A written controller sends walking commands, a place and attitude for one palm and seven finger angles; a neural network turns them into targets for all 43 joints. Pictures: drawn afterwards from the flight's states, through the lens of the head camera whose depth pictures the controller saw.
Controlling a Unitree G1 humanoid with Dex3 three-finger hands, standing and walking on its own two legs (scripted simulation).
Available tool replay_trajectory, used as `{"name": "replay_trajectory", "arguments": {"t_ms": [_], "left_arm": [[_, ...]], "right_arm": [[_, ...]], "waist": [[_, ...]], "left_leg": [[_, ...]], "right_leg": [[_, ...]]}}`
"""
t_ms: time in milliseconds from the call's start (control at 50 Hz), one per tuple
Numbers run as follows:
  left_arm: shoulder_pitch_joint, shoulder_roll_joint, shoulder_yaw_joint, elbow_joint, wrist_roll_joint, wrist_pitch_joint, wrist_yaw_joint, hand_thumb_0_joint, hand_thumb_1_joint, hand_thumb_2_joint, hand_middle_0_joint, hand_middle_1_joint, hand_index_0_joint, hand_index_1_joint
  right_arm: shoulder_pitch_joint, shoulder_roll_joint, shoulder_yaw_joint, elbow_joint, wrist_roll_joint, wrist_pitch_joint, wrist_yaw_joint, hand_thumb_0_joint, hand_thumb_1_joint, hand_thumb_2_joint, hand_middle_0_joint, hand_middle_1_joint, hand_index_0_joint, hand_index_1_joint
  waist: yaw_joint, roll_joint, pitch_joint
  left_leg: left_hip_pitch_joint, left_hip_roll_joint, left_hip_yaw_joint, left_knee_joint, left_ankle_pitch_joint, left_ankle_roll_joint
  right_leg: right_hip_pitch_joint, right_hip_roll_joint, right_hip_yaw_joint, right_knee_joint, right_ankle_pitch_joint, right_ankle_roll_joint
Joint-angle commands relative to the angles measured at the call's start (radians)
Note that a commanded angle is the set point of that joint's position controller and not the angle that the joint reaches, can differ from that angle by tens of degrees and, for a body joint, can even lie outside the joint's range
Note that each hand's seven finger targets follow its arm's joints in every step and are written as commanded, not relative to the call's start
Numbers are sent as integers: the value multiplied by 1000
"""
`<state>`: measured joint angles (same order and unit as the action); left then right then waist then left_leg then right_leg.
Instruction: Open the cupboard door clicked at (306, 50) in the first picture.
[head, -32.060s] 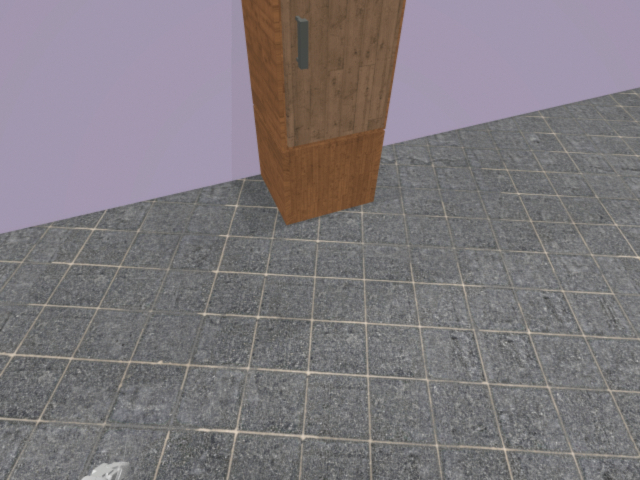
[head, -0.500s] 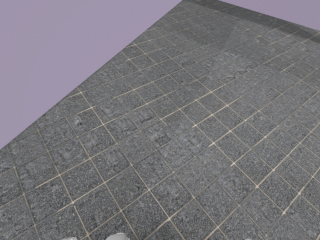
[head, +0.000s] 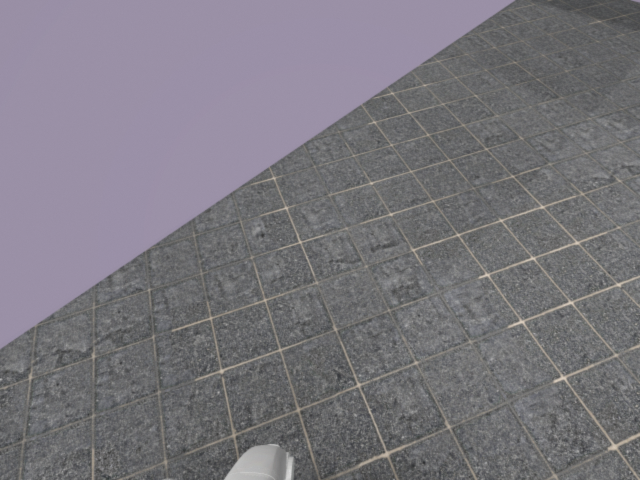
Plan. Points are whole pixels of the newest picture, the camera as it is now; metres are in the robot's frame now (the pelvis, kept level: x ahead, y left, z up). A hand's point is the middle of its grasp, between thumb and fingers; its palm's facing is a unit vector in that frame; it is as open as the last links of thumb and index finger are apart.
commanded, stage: turn to face it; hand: left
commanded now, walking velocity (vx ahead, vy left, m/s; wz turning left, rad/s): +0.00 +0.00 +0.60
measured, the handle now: out of the picture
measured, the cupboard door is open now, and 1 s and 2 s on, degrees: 41 41 41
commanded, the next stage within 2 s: none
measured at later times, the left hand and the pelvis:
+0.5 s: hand out of the picture +0.02 +0.25 -0.16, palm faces +0.32 -0.91 -0.28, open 7.4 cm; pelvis +0.00 +0.00 +0.00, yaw +17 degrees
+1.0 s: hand out of the picture -0.08 +0.17 -0.19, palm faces +0.61 -0.76 -0.21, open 7.4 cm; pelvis +0.00 -0.02 -0.02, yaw +37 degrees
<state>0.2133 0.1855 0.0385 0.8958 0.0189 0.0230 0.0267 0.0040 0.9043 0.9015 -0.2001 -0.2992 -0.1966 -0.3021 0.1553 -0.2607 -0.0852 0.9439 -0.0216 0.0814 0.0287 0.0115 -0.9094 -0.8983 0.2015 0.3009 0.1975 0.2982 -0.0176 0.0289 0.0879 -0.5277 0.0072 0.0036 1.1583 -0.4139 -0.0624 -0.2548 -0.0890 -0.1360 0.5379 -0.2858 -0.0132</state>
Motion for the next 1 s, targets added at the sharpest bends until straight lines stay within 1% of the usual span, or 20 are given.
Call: {"name": "replay_trajectory", "arguments": {"t_ms": [0,120,180,200,220,240,340,460,540,560,580,600,620,660,700,840,920,940,960,980], "left_arm": [[44,195,49,-57,6,-38,9,0,900,900,-200,-300,-200,-300],[90,236,71,-25,14,-34,4,0,900,900,-200,-300,-200,-300],[34,227,75,-39,-3,-24,-5,0,900,900,-200,-300,-200,-300],[30,172,67,-66,-10,-14,-11,0,900,900,-200,-300,-200,-300],[-59,126,40,-110,-7,-7,-12,0,900,900,-200,-300,-200,-300],[-105,152,46,-127,0,2,-10,0,900,900,-200,-300,-200,-300],[-32,151,57,-48,4,11,-25,0,900,900,-200,-300,-200,-300],[-73,131,44,-76,-5,5,-18,0,900,900,-200,-300,-200,-300],[40,148,50,-55,-11,-12,-13,0,900,900,-200,-300,-200,-300],[89,197,62,-46,-5,-23,-6,0,900,900,-200,-300,-200,-300],[109,300,84,-44,13,-32,4,0,900,900,-200,-300,-200,-300],[92,314,73,-52,7,-29,7,0,900,900,-200,-300,-200,-300],[33,278,65,-73,5,-27,10,0,900,900,-200,-300,-200,-300],[-50,202,47,-86,0,-29,8,0,900,900,-200,-300,-200,-300],[-46,177,39,-89,-1,-34,5,0,900,900,-200,-300,-200,-300],[66,236,64,-47,12,-32,6,0,900,900,-200,-300,-200,-300],[45,239,75,-43,7,-26,-4,0,900,900,-200,-300,-200,-300],[27,231,74,-51,-3,-22,-7,0,900,900,-200,-300,-200,-300],[24,168,66,-81,-11,-14,-13,0,900,900,-200,-300,-200,-300],[-54,119,42,-123,-8,-7,-11,0,900,900,-200,-300,-200,-300]], "right_arm": [[-66,-32,-5,-84,9,-24,4,0,-900,-900,200,300,200,300],[-86,-19,8,-100,17,-43,0,0,-900,-900,200,300,200,300],[32,-78,-6,-69,12,-52,-3,0,-900,-900,200,300,200,300],[83,-182,-32,-63,1,-58,-10,0,-900,-900,200,300,200,300],[145,-253,-50,-53,-1,-51,-19,0,-900,-900,200,300,200,300],[166,-251,-45,-36,-5,-48,-27,0,-900,-900,200,300,200,300],[-11,-167,-17,-87,-1,-67,-45,0,-900,-900,200,300,200,300],[30,-178,-27,-76,-6,-61,-40,0,-900,-900,200,300,200,300],[-36,-171,-34,-101,3,-52,-37,0,-900,-900,200,300,200,300],[-42,-135,-29,-111,12,-52,-33,0,-900,-900,200,300,200,300],[-25,-55,-20,-131,18,-53,-27,0,-900,-900,200,300,200,300],[-44,-99,-24,-133,9,-49,-24,0,-900,-900,200,300,200,300],[-26,-95,-27,-134,8,-43,-17,0,-900,-900,200,300,200,300],[-10,-85,-27,-79,3,-26,-9,0,-900,-900,200,300,200,300],[-7,-61,-18,-76,5,-23,-1,0,-900,-900,200,300,200,300],[-101,-25,7,-96,13,-33,5,0,-900,-900,200,300,200,300],[-31,-51,2,-88,11,-46,1,0,-900,-900,200,300,200,300],[43,-88,-9,-70,9,-54,0,0,-900,-900,200,300,200,300],[115,-201,-37,-59,-1,-64,-8,0,-900,-900,200,300,200,300],[184,-273,-56,-44,1,-58,-21,0,-900,-900,200,300,200,300]], "waist": [[39,-203,-108],[67,-244,-153],[-14,-115,-173],[-46,148,-202],[-88,298,-173],[-90,184,-157],[11,146,-118],[-9,134,-130],[48,139,-150],[77,8,-165],[85,-335,-166],[84,-334,-149],[50,-223,-112],[4,-259,-73],[-2,-256,-79],[64,-221,-106],[23,-214,-129],[-25,-121,-170],[-62,166,-222],[-100,294,-223]], "left_leg": [[-17,26,48,-161,-27,-18],[113,10,108,-474,-43,4],[393,28,76,-729,237,34],[544,239,-214,-785,427,129],[544,413,-416,-818,702,253],[482,432,-381,-814,633,302],[366,217,-210,-831,456,197],[355,206,-266,-793,491,216],[201,150,-290,-696,446,168],[77,82,-245,-605,277,115],[-103,-78,-50,-343,-83,26],[-86,-48,-59,-94,-223,25],[-69,-16,-89,3,-161,32],[-78,20,-55,101,-37,6],[-70,22,-17,61,12,-10],[55,15,93,-355,-44,-5],[252,-1,110,-604,103,22],[394,17,76,-721,252,39],[563,251,-246,-770,515,143],[575,417,-447,-791,835,278]], "right_leg": [[190,-241,105,-170,464,-85],[261,-292,70,-60,627,-92],[54,-257,-24,91,382,0],[-182,-139,-74,287,13,74],[-355,-46,-8,477,-381,109],[-357,-55,95,569,-343,90],[-316,-18,132,588,-94,103],[-193,35,108,308,-148,103],[89,75,83,-29,17,86],[239,-16,164,-178,71,69],[327,-313,464,-279,118,-31],[188,-428,513,-277,217,-119],[112,-400,412,-267,195,-141],[98,-265,260,-224,290,-95],[126,-218,137,-197,427,-73],[236,-273,63,-108,585,-93],[142,-267,12,11,496,-37],[63,-245,-34,136,424,5],[-179,-117,-79,361,-5,80],[-344,-32,9,538,-414,107]]}}
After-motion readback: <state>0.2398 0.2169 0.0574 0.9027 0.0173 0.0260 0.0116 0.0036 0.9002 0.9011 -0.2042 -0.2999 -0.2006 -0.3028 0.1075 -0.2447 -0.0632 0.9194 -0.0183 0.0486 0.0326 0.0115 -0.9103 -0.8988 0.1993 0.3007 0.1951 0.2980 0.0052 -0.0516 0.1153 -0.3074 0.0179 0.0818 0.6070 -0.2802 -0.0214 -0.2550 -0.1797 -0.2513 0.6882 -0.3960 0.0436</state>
